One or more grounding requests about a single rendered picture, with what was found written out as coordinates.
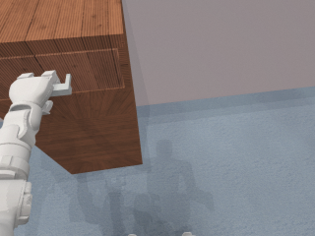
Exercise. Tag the handle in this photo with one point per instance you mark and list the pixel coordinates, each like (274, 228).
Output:
(63, 89)

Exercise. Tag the cabinet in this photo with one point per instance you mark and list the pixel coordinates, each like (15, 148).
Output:
(87, 130)

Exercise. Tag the drawer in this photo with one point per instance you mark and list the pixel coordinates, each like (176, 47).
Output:
(89, 69)

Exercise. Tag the robot left hand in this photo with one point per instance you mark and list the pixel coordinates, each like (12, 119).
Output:
(36, 90)

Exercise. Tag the robot left forearm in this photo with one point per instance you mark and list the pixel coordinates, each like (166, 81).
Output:
(17, 138)

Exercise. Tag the left robot upper arm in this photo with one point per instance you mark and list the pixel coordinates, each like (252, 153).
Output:
(15, 205)

